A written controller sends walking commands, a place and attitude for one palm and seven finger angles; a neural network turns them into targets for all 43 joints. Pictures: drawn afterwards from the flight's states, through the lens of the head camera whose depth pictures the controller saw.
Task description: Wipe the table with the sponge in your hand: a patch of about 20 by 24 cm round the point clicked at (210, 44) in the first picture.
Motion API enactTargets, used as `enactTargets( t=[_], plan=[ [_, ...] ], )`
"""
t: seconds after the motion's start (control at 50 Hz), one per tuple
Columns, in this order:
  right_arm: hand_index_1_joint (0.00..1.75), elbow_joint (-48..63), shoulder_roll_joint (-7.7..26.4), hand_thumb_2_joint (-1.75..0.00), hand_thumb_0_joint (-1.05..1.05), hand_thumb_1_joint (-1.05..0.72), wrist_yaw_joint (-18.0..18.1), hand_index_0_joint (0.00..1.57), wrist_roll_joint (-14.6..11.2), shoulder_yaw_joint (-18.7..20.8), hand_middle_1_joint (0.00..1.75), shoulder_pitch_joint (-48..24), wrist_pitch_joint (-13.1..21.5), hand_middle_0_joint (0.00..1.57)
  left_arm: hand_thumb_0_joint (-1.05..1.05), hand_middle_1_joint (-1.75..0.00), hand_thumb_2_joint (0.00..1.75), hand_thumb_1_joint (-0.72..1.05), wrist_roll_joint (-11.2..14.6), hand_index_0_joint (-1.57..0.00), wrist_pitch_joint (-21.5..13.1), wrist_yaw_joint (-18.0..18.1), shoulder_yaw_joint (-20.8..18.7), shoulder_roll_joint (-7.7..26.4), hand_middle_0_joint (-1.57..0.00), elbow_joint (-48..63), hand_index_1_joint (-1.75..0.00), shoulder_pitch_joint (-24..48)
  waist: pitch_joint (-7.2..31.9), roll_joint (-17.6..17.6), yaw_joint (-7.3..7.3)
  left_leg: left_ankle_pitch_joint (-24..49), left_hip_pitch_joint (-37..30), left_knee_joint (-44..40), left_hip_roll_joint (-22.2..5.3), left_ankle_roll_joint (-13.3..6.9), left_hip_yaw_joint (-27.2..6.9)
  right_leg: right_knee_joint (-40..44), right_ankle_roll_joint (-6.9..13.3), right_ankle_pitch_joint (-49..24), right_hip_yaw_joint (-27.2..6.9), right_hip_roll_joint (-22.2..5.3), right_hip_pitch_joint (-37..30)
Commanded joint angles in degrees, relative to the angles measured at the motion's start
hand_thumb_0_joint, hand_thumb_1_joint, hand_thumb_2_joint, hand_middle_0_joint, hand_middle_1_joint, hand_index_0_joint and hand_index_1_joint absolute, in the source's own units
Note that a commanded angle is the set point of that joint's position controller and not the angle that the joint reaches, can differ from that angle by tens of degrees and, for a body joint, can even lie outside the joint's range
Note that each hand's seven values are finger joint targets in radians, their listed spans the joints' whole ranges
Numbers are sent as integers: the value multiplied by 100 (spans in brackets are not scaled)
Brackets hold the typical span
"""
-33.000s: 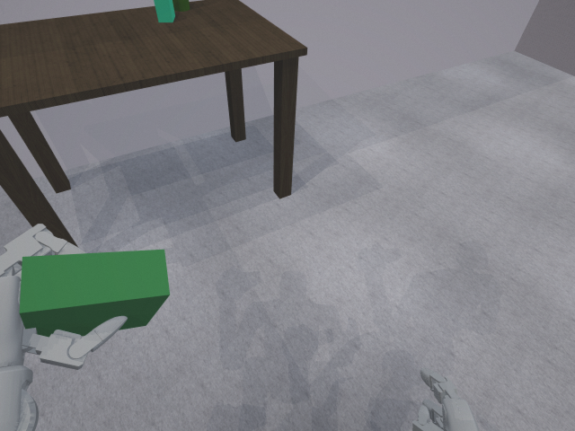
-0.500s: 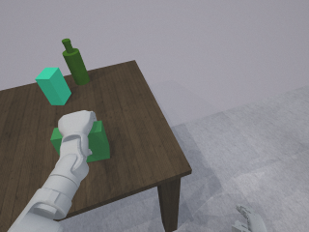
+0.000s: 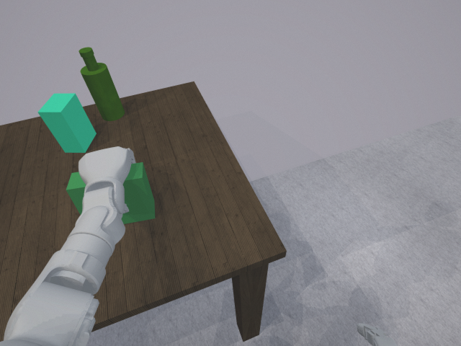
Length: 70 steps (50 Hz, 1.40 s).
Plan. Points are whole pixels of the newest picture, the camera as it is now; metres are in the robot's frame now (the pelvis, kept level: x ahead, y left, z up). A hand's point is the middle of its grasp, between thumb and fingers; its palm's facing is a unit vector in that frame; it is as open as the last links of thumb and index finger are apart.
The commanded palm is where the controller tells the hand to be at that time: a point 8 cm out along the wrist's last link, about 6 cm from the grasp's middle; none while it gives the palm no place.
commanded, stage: wipe forward along the middle lane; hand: left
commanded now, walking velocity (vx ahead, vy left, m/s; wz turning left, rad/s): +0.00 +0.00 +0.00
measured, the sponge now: (118, 203) +0.38 +0.26 +0.02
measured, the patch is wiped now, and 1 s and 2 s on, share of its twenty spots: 1.00 1.00 1.00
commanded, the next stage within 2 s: slide back across to the first lane in 0.24 s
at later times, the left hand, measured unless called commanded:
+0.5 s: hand (112, 171) +0.43 +0.28 +0.06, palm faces -0.06 -0.03 -1.00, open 9.3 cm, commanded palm +0.40 +0.29 +0.10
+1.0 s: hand (75, 180) +0.40 +0.34 +0.06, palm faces -0.08 -0.04 -1.00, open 9.3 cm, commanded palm +0.37 +0.35 +0.11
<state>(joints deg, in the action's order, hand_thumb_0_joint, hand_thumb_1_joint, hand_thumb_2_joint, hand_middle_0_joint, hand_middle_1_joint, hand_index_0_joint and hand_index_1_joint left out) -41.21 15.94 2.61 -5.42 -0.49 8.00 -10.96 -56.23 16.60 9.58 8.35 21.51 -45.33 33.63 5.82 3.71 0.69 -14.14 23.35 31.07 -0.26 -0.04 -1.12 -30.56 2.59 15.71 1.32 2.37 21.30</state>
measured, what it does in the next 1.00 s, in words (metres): stands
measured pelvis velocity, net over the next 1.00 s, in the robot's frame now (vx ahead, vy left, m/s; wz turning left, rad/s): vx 0.03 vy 0.03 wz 0.00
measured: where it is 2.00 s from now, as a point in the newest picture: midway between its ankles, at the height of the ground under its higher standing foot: outside the picture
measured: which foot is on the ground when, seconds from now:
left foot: down 0.00-1.00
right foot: down 0.00-1.00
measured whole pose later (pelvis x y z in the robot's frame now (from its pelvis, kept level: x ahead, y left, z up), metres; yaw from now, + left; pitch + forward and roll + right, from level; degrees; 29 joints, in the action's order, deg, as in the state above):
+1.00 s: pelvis +0.03 +0.03 +0.00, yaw +0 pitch +7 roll -1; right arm -39.1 16.1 1.4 -5.3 0.2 7.6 -11.0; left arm -56.7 9.6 6.1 1.5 29.7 -42.0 29.3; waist 4.6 2.7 0.7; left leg -15.4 20.7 29.4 1.0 -2.2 -0.5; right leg -25.5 0.5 15.2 0.6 1.1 17.1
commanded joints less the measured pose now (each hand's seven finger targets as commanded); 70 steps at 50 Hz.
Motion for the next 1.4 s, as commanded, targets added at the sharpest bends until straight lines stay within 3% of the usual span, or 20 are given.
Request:
enactTargets(
  t=[0.0,0.16,0.22,0.3,0.34,0.38,0.44,0.52,0.6,0.68,0.72,0.74,0.78,0.84,0.92,1.04,1.12,1.24,1.28,1.38],
  plan=[
    [30,696,765,-90,0,-90,43,20,48,232,30,-470,213,20,0,-160,130,10,-294,-120,96,125,-226,1294,-120,-63,-160,1848,904,-664,-108,376,-241,-245,177,-308,104,593,47,-802,-263,-128,-391],
    [30,615,791,-90,0,-90,31,20,80,248,30,-225,195,20,0,-160,130,10,-346,-120,-39,192,-236,1350,-120,-525,-160,2312,1109,-796,-245,505,-153,-129,139,-312,92,515,32,-1059,-216,-120,-294],
    [30,623,792,-90,0,-90,13,20,89,267,30,-129,194,20,0,-160,130,10,-349,-120,-104,220,-226,1320,-120,-608,-160,2323,1273,-674,-235,619,-180,-106,131,-302,70,447,47,-1150,-170,-104,-286],
    [30,530,834,-90,0,-90,-7,20,113,285,30,-10,178,20,0,-160,130,10,-373,-120,-123,275,-380,1547,-120,-790,-160,2505,1354,-693,-267,726,-123,-42,116,-309,61,410,50,-1321,-199,-106,-297],
    [30,557,823,-90,0,-90,-33,20,114,296,30,12,171,20,0,-160,130,10,-379,-120,-142,284,-413,1585,-120,-659,-160,2494,1509,-555,-216,833,-187,-43,115,-305,73,396,62,-1458,-189,-104,-395],
    [30,629,787,-90,0,-90,-49,20,116,314,30,-43,151,20,0,-160,130,10,-326,-120,-177,279,-565,1667,-120,-414,-160,2326,1795,-350,-47,1108,-339,-84,124,-299,53,374,113,-1681,-185,-94,-652],
    [30,643,825,-90,0,-90,-46,20,101,312,30,-35,127,20,0,-160,130,10,-290,-120,-160,293,-697,1898,-120,-416,-160,2099,1653,-591,-64,1025,-302,-123,134,-331,85,448,65,-1669,-183,-94,-804],
    [30,666,874,-90,0,-90,-34,20,66,293,30,-125,130,20,0,-160,130,10,-279,-120,-165,275,-1006,2411,-120,-215,-160,2045,1461,-537,26,895,-281,-290,162,-352,81,562,63,-1448,-205,-103,-967],
    [30,728,881,-90,0,-90,-68,20,49,310,30,-194,150,20,0,-160,130,10,-290,-120,-150,180,-1053,2445,-120,12,-160,1564,1492,-374,136,1189,-513,-346,159,-348,75,576,110,-1688,-184,-90,-1133],
    [30,864,855,-90,0,-90,-116,20,11,330,30,-290,184,20,0,-160,130,10,-212,-120,-229,-3,-870,2141,-120,497,-160,1356,1483,-182,108,1440,-737,-390,148,-344,38,614,156,-1848,-158,-69,-1121],
    [30,820,884,-90,0,-90,-116,20,19,354,30,-235,184,20,0,-160,130,10,-210,-120,-254,-76,-800,2094,-120,528,-160,1241,1254,-201,26,1391,-863,-368,126,-369,51,684,149,-1739,-123,-50,-939],
    [30,825,906,-90,0,-90,-119,20,20,353,30,-216,185,20,0,-160,130,10,-220,-120,-281,-112,-897,2218,-120,585,-160,1185,1287,-286,36,1429,-873,-361,129,-372,30,684,156,-1808,-130,-44,-982],
    [30,886,868,-90,0,-90,-106,20,1,349,30,-305,193,20,0,-160,130,10,-179,-120,-371,-204,-827,2087,-120,801,-160,1239,1266,-279,14,1559,-929,-390,129,-363,-14,681,174,-1841,-96,-47,-953],
    [30,795,907,-90,0,-90,-91,20,38,359,30,-219,188,20,0,-160,130,10,-254,-120,-440,-246,-856,2231,-120,816,-160,1361,1126,-240,-45,1564,-1054,-356,124,-372,-12,703,181,-1782,-66,-38,-779],
    [30,819,912,-90,0,-90,-61,20,58,337,30,-249,183,20,0,-160,130,10,-260,-120,-579,-267,-1158,2594,-120,924,-160,1248,1258,-138,40,1782,-1097,-341,134,-330,-33,639,207,-1954,-67,-42,-916],
    [30,894,894,-90,0,-90,-107,20,95,367,30,-271,196,20,0,-160,130,10,-268,-120,-712,-255,-1247,2532,-120,1179,-160,759,1485,-39,134,2314,-1250,-240,106,-274,-66,549,223,-2286,-39,-31,-943],
    [30,982,861,-90,0,-90,-180,20,83,411,30,-315,201,20,0,-160,130,10,-143,-120,-666,-261,-913,1938,-120,1526,-160,285,1498,-81,107,2643,-1391,-159,62,-255,-114,529,202,-2391,-2,-19,-857],
    [30,1016,882,-90,0,-90,-199,20,62,402,30,-459,174,20,0,-160,130,10,38,-120,-409,-238,-917,1796,-120,1771,-160,-223,1380,-459,136,2342,-1208,-206,92,-266,-137,546,178,-2358,6,-15,-1004],
    [30,1047,854,-90,0,-90,-192,20,50,382,30,-569,177,20,0,-160,130,10,107,-120,-313,-258,-779,1566,-120,1924,-160,-280,1313,-407,132,2321,-1222,-252,85,-256,-161,560,188,-2273,28,-15,-993],
    [30,1113,845,-90,0,-90,-199,20,21,316,30,-663,181,20,0,-160,130,10,161,-120,-129,-340,-662,1458,-120,1950,-160,-719,1039,-414,160,1951,-1066,-319,119,-262,-168,599,190,-2021,22,-12,-998]
  ],
)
